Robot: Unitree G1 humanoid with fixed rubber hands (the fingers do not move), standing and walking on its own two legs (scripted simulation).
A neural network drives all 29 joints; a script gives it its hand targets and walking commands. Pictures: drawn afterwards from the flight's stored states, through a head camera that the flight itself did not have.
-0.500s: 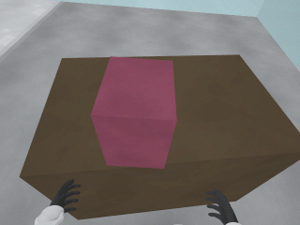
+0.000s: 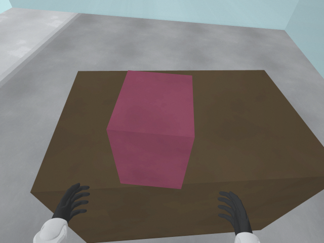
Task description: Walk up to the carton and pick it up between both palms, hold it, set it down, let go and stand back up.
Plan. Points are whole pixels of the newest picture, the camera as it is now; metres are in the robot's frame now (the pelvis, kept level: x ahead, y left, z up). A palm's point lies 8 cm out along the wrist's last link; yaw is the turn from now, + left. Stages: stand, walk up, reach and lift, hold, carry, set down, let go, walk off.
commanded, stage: reach and lift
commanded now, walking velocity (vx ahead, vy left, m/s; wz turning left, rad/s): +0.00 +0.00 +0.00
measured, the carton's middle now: (155, 131) +0.39 +0.05 +0.03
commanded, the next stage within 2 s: none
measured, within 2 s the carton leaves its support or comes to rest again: neither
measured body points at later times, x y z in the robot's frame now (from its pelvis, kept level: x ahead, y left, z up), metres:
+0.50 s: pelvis +0.03 +0.03 +0.00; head +0.01 +0.05 +0.45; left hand +0.22 +0.26 +0.01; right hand +0.22 -0.14 +0.01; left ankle -0.01 +0.14 -0.74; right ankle +0.03 -0.10 -0.74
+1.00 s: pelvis +0.03 +0.04 +0.00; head +0.02 +0.05 +0.45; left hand +0.28 +0.26 +0.07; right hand +0.29 -0.13 +0.06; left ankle -0.01 +0.14 -0.74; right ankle +0.03 -0.10 -0.74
